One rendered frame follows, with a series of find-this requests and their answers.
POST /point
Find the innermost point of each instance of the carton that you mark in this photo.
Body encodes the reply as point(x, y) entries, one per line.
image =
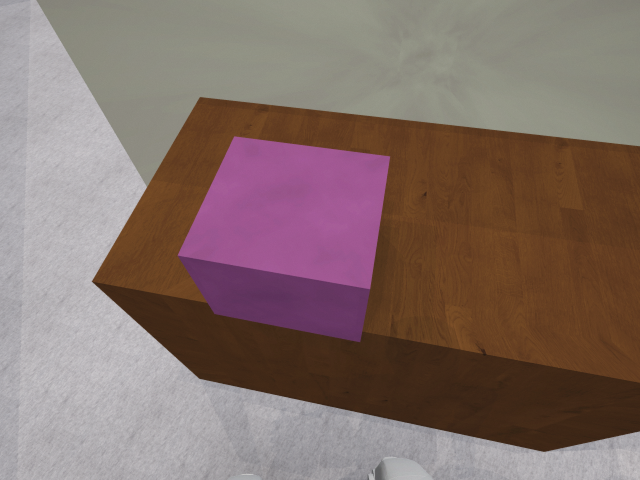
point(287, 236)

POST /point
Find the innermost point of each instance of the right robot thigh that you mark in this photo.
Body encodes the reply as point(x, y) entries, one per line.
point(398, 469)

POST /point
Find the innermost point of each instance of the pedestal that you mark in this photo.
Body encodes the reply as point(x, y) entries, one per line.
point(505, 295)

